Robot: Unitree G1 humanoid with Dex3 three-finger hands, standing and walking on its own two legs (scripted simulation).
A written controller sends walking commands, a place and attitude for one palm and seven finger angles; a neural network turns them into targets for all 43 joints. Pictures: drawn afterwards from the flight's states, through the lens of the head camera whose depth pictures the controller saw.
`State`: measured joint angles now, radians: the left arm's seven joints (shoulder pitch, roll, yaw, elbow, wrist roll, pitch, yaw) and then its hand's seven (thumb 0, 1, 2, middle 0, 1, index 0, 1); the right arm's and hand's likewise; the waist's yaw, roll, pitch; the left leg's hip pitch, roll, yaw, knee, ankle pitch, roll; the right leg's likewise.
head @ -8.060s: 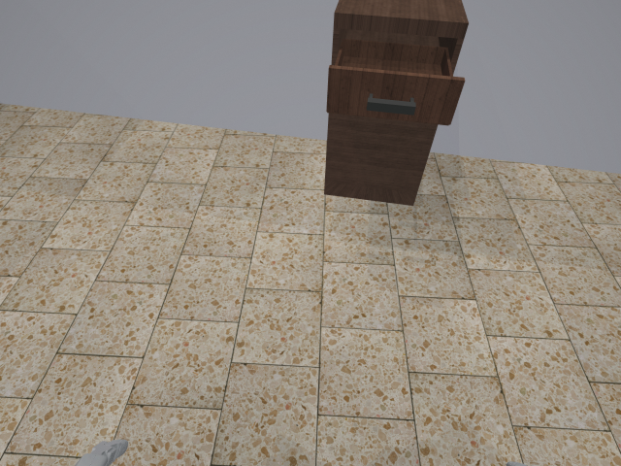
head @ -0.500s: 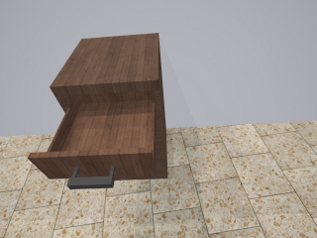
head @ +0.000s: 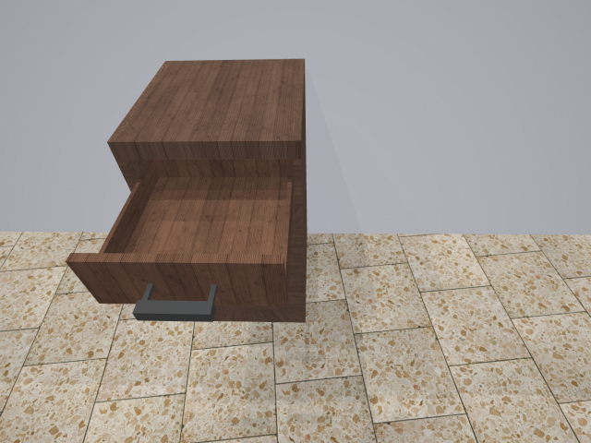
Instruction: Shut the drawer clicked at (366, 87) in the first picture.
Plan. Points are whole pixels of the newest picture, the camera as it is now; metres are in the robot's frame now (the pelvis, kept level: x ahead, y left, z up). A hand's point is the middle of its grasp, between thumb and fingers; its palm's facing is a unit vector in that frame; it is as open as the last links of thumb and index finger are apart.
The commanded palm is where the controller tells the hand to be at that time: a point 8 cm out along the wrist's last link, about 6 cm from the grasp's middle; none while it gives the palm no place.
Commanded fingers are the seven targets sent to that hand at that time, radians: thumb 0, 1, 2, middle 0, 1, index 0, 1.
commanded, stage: shuffle to correct the standing spot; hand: left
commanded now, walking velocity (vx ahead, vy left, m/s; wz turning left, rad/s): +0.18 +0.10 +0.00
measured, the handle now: (178, 300) +0.37 +0.24 -0.08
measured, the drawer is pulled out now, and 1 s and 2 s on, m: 0.30 0.30 0.30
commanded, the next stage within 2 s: come to a stop and stand still in 0.38 s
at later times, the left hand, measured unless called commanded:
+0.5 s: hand out of the picture +0.01 +0.20 -0.17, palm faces +0.10 -0.98 -0.17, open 7.4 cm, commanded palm none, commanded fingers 0.00 0.90 0.90 -0.20 -0.30 -0.20 -0.30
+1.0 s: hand out of the picture +0.11 +0.20 -0.16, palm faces +0.04 -0.96 -0.27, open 7.3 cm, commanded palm none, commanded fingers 0.00 0.90 0.90 -0.20 -0.30 -0.20 -0.30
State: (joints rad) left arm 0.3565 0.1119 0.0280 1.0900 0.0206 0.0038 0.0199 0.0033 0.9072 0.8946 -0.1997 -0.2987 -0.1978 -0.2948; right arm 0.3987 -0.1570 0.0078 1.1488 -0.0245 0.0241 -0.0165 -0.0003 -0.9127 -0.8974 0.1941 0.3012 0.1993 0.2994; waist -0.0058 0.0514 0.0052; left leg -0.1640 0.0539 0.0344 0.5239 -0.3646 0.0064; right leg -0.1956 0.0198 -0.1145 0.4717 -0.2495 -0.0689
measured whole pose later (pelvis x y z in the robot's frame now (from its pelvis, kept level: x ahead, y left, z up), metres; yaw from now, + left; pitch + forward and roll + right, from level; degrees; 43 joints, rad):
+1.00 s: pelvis +0.10 +0.02 +0.00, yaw +1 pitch -1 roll +3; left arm 0.26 0.14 0.02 1.07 0.02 -0.01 0.04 0.01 0.93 0.89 -0.20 -0.30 -0.20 -0.29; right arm 0.27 -0.14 -0.02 1.11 0.00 0.03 -0.03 0.01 -0.92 -0.90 0.20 0.30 0.20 0.30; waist -0.01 0.03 0.05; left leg -0.26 0.01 0.05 0.71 -0.46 -0.03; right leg -0.25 0.01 -0.11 0.52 -0.26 -0.11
